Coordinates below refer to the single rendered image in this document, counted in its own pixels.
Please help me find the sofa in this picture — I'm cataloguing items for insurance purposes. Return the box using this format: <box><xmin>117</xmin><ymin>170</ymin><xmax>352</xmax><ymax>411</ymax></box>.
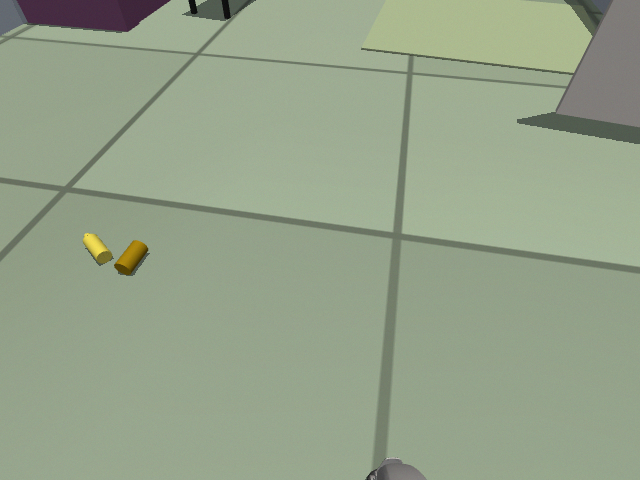
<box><xmin>17</xmin><ymin>0</ymin><xmax>171</xmax><ymax>32</ymax></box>

